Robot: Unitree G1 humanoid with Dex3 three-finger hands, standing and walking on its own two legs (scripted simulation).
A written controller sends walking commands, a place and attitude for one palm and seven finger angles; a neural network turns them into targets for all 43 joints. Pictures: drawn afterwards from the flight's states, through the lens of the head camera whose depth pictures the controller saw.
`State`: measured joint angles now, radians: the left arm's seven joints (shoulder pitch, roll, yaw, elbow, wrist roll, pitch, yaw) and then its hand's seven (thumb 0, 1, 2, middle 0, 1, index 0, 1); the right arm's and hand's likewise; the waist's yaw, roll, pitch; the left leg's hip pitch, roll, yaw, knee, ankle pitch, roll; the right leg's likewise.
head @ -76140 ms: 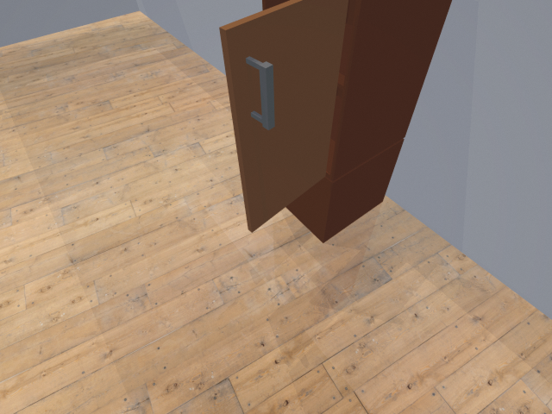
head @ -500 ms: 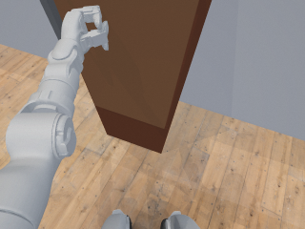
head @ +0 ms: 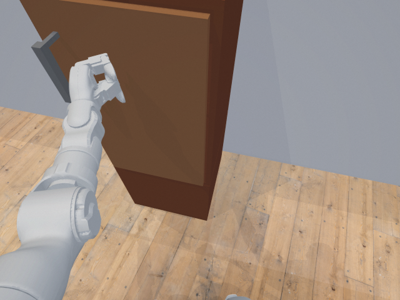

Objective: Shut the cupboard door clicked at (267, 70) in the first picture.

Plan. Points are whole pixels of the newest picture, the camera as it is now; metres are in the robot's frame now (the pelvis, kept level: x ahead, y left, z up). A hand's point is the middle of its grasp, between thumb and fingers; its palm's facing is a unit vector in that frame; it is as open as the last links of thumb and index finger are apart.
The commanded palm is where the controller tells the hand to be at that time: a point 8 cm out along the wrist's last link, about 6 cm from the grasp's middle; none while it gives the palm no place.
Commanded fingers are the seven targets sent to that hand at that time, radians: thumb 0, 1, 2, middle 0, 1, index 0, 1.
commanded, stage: pull the fist back off the door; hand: left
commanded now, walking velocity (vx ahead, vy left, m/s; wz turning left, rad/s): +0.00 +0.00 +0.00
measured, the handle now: (62, 69) +0.58 +0.23 +0.14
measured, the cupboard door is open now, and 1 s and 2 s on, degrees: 0 0 0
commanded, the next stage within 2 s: draw the hand back to the body in 0.24 s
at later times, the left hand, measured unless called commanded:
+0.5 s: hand (110, 99) +0.46 +0.12 +0.16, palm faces +0.04 -1.00 +0.02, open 3.1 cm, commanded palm +0.41 +0.18 +0.15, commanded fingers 0.00 0.90 0.90 -1.30 -1.50 -1.30 -1.50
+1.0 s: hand (51, 170) +0.32 +0.19 +0.16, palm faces +0.16 -0.97 -0.17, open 3.1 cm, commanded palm +0.28 +0.24 +0.18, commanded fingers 0.00 0.90 0.90 -0.94 -1.11 -0.94 -1.11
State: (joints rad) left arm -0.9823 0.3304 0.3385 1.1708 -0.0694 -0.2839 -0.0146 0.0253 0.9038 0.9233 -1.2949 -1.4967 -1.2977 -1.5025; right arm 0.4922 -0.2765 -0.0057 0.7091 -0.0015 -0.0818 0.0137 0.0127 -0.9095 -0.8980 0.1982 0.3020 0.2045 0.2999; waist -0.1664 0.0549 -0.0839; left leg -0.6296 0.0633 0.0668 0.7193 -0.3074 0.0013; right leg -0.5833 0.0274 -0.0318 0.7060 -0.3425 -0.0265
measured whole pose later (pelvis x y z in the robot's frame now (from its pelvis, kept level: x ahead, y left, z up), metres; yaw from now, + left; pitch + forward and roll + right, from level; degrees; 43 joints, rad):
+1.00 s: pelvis +0.01 +0.00 +0.02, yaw +2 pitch -2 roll +0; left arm -0.08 0.25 0.13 0.09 -0.13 -0.01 -0.01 0.02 0.90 0.90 -1.17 -1.36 -1.17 -1.37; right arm 0.17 -0.24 0.03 0.59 0.05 -0.05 -0.08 0.02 -0.91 -0.90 0.20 0.30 0.20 0.30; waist 0.01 0.06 -0.02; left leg -0.21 0.02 0.06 0.48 -0.23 0.00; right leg -0.16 0.00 -0.05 0.49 -0.29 -0.02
